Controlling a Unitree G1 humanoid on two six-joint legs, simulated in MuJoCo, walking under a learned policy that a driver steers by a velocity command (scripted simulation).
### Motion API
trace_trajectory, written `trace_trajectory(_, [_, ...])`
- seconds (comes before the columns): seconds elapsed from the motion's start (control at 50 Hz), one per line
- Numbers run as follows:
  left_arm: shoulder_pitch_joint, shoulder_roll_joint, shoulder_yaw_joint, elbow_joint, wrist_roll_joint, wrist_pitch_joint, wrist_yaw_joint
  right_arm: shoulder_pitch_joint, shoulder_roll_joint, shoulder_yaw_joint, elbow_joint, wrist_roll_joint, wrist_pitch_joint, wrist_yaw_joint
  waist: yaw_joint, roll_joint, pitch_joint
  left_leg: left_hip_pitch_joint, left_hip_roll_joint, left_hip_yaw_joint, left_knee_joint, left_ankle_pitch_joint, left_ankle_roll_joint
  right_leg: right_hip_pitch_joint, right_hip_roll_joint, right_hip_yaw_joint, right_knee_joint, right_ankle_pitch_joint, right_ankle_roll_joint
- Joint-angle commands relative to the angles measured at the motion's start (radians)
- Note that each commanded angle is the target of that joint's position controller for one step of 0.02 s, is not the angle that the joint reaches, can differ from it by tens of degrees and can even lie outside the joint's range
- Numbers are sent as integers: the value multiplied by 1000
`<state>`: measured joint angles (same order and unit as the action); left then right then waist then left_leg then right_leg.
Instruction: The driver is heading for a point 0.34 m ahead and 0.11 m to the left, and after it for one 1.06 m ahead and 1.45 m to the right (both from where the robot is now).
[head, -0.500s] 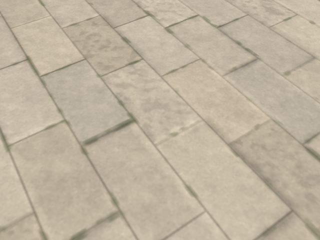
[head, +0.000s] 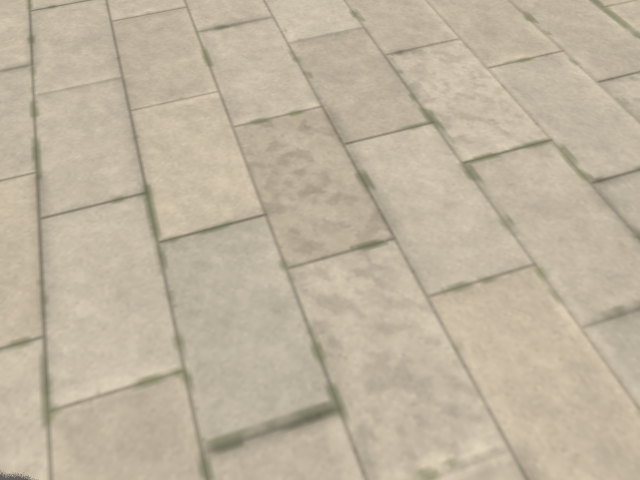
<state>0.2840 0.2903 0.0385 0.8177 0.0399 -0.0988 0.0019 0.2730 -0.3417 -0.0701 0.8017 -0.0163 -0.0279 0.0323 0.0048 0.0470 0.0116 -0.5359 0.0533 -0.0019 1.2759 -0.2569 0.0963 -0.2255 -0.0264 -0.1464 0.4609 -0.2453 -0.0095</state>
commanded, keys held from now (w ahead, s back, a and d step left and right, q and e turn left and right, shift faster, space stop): w+q+shift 0.14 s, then w+e+shift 0.86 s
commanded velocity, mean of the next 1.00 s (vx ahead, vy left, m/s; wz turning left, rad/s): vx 1.00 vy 0.00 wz -0.30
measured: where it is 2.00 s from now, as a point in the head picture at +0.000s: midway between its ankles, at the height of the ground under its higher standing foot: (498, 110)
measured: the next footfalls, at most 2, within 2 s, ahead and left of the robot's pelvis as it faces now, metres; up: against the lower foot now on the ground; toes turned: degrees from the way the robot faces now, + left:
left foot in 0.26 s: +0.44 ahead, +0.10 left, +0.00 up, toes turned +14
right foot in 0.72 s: +0.89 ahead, +0.01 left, +0.00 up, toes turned -10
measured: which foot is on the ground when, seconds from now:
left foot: up 0.00-0.24, down 0.26-0.72, up 0.74-1.00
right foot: down 0.00-0.26, up 0.28-0.70, down 0.72-1.00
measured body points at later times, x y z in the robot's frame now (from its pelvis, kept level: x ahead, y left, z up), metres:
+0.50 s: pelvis +0.47 +0.05 +0.00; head +0.48 +0.05 +0.45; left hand +0.56 +0.32 -0.12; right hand +0.49 -0.22 -0.14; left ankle +0.40 +0.09 -0.74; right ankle +0.53 -0.10 -0.64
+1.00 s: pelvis +0.94 +0.01 +0.00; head +0.97 -0.01 +0.45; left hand +0.99 +0.29 -0.13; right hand +1.14 -0.27 -0.05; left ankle +1.17 +0.16 -0.67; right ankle +0.85 +0.01 -0.74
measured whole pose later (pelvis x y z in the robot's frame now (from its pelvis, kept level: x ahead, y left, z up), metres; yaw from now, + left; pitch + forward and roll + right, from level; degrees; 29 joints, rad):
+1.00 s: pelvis +0.94 +0.01 +0.00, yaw -21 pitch +1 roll +0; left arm 0.48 0.29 0.08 0.90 0.00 -0.06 -0.01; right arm -0.04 -0.23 0.04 0.59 -0.05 -0.06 0.02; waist 0.10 0.01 0.02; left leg -0.72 0.15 -0.10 0.86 -0.11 -0.06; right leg -0.03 0.22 0.14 0.33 -0.29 -0.19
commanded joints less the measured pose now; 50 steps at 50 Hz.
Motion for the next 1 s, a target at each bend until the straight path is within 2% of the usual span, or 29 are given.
trace_trajectory(0.02, [53, 41, 10, -3, -25, -36, -6, -52, 50, 21, -108, -15, 30, 27, -15, -141, 32, -223, 94, -35, -14, 71, -14, 116, -265, 173, -295, 168, -71])
trace_trajectory(0.06, [28, 37, 10, 6, -20, -45, -8, -137, 49, 31, -150, -14, 31, 40, -33, -137, 77, -223, 86, 3, -121, 192, -14, 77, -214, 36, -331, 260, -59])
trace_trajectory(0.12, [33, 79, 18, 16, -18, -49, 0, -240, 26, 39, -185, -8, 27, 60, -34, -80, 124, -128, 44, 102, -389, 324, 23, 83, -166, -108, -378, 410, -33])
trace_trajectory(0.16, [91, 113, 20, 36, -19, -47, 7, -282, 26, 46, -191, -14, 19, 65, -28, -67, 133, -17, -17, 153, -516, 348, 60, 129, -181, -138, -363, 710, -31])
trace_trajectory(0.2, [140, 171, 25, 54, -17, -29, 18, -206, 1, 42, -152, -20, 9, 49, -72, -117, 81, 118, -109, 164, -562, 264, 88, 228, -220, -120, -264, 1126, -53])
trace_trajectory(0.24, [93, 244, 40, 49, -5, 11, 29, 91, -82, 4, -56, -26, 3, 21, -232, -162, -71, 421, -159, 110, -605, 83, 120, 236, -247, -90, 125, 1262, -98])
trace_trajectory(0.26, [69, 238, 39, 48, -6, 23, 30, 267, -129, -22, 1, -34, 8, -1, -316, -139, -141, 642, -137, 54, -686, 36, 134, 120, -207, -91, 445, 1101, -103])
trace_trajectory(0.28, [132, 76, 9, 29, 4, 24, 12, 260, -220, -42, 12, -40, 6, -24, -204, 110, -197, 834, 124, -224, -654, -88, 114, -152, -63, -36, 888, -62, -93])
trace_trajectory(0.3, [235, 34, -5, -24, -72, 11, 4, 222, -267, -50, -28, -45, -2, -26, -124, 240, -416, 1011, 355, -778, -891, -273, 214, -421, 88, 229, 1161, -259, -86])
trace_trajectory(0.32, [76, 117, 9, -37, -65, 1, 12, 149, -193, -50, -38, -39, -8, -29, -151, 12, -251, 861, 305, -688, -1001, -285, 166, -511, 16, 264, 1133, -105, -99])
trace_trajectory(0.34, [47, 102, 8, -37, -63, -2, 7, 97, -140, -34, -16, -32, -23, -30, -97, -34, -78, 676, 290, -549, -1018, -184, 159, -508, -27, 233, 1058, -31, -97])
trace_trajectory(0.36, [46, 79, 4, -15, -51, 6, 5, 54, -86, -24, -3, -38, -40, -25, -52, -117, 2, 535, 256, -433, -1040, -88, 131, -462, -72, 236, 984, 0, -94])
trace_trajectory(0.4, [99, 37, 1, 21, -29, 50, -16, 40, -11, 0, 19, -28, -70, -26, 9, -85, 32, 362, 200, -252, -1097, -19, 74, -333, -114, 248, 903, 28, -81])
trace_trajectory(0.48, [-63, 2, 2, -30, -30, 84, -46, 84, 4, 5, 65, 0, -109, -17, 5, -33, 116, 371, 129, 23, -1176, 251, -15, -467, -137, 196, 754, 140, -65])
trace_trajectory(0.56, [-222, -17, -14, -89, -38, 69, -64, 117, 14, 16, 80, 1, -113, -24, -20, -16, 134, 444, 63, 236, -1186, 598, -64, -475, -79, 48, 482, 327, -97])
trace_trajectory(0.62, [-261, -3, -18, -110, -31, 64, -78, 142, -37, 17, 87, 6, -107, -54, -4, 5, 103, 561, 90, 293, -1135, 1035, -98, -353, 16, -61, 269, 391, -141])
trace_trajectory(0.66, [-138, 49, -3, -78, -34, 71, -73, 117, -104, 1, 71, 1, -86, -81, 80, 65, 11, 647, 133, 295, -965, 1356, -111, -210, 87, -86, 247, 324, -164])
trace_trajectory(0.68, [8, 92, 15, -39, -36, 75, -66, 74, -135, -10, 54, -6, -68, -90, 162, 90, -58, 639, 153, 285, -796, 1453, -107, -66, 120, -76, 263, 254, -181])
trace_trajectory(0.7, [212, 141, 41, 19, -35, 80, -55, 8, -157, -19, 29, -14, -49, -92, 265, 94, -138, 573, 171, 262, -547, 1448, -92, 130, 131, -35, 269, 181, -214])
trace_trajectory(0.72, [407, 187, 74, 74, -37, 82, -35, -64, -166, -27, 10, -18, -35, -83, 360, 39, -183, 429, 134, 250, -162, 1183, -75, 334, 105, 63, 185, 111, -269])
trace_trajectory(0.74, [323, 201, 95, 75, -67, 95, -17, -140, -50, -4, -6, -22, -44, -53, 298, -203, -63, 135, -91, 214, 244, 67, -74, 386, 48, 206, 125, 90, -289])
trace_trajectory(0.76, [201, 310, 106, 33, -21, 101, -22, -3, 44, 30, -128, -8, -72, -43, 76, -323, -169, -249, -143, 43, 497, -243, -130, 590, -138, 709, 73, 199, -495])
trace_trajectory(0.78, [177, 289, 111, -3, -14, 100, -14, -26, 16, 47, -157, -10, -101, -42, 114, -182, -264, -368, -105, -103, 469, -210, -112, 646, -242, 994, -169, -154, -553])
trace_trajectory(0.8, [160, 184, 90, 8, -10, 93, -2, -77, -31, 44, -148, -14, -117, -38, 81, 9, -88, -368, -41, -116, 323, -128, -98, 458, -228, 963, -264, -246, -472])
trace_trajectory(0.82, [127, 142, 76, 22, -12, 83, 1, -110, -32, 43, -155, -21, -113, -36, 23, 71, 1, -298, 2, -110, 196, -95, -105, 284, -183, 861, -267, -180, -414])
trace_trajectory(0.86, [87, 132, 63, 11, -27, 49, 10, -94, -19, 55, -147, -59, -66, -33, -43, 83, 60, -170, 46, -96, 72, -93, -137, 53, -86, 685, -269, -13, -368])
trace_trajectory(0.88, [79, 128, 58, 7, -34, 35, 7, -102, -13, 61, -152, -63, -44, -29, -55, 68, 74, -118, 66, -76, -6, -97, -153, -43, -45, 625, -281, 16, -356])
trace_trajectory(0.94, [97, 161, 69, -7, -38, 10, -1, -276, 10, 80, -233, -48, -32, -13, -7, 11, 113, -35, 68, -5, -315, 73, -179, -172, 38, 523, -320, 184, -327])
trace_trajectory(1.0, [163, 171, 83, 1, -49, 14, -16, -382, 34, 93, -275, -21, -38, -11, 79, -52, 70, 26, 10, 25, -573, 319, -158, -65, 62, 502, -279, 413, -257])
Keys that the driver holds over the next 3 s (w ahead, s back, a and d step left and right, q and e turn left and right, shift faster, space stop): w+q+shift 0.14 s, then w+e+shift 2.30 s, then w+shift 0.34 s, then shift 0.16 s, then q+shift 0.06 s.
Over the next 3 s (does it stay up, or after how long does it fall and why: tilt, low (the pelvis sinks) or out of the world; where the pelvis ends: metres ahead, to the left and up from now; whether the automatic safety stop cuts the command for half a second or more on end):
stays up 1.57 -1.44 -0.01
